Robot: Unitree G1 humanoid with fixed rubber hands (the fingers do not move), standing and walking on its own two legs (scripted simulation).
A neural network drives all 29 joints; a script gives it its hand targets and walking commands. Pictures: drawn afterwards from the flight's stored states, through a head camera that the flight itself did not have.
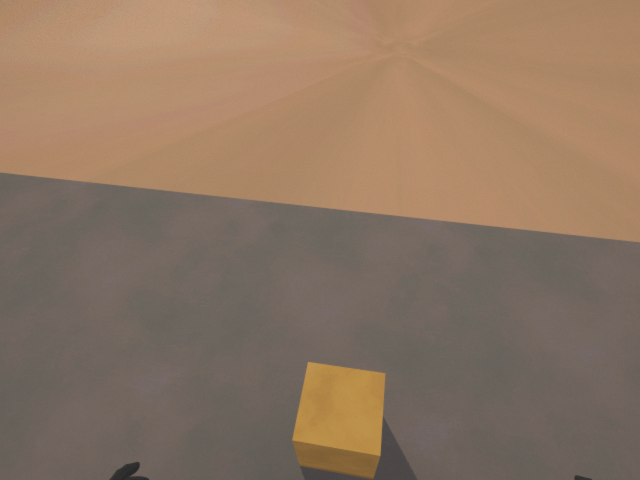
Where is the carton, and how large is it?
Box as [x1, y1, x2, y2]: [292, 362, 384, 478]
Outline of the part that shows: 308,362 292,439 299,464 314,468 372,478 380,454 384,373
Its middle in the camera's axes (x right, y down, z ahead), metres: +0.06 +0.50 +1.07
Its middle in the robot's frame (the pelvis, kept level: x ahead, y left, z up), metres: +0.40 +0.01 -0.66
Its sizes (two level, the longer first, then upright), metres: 0.210 0.200 0.250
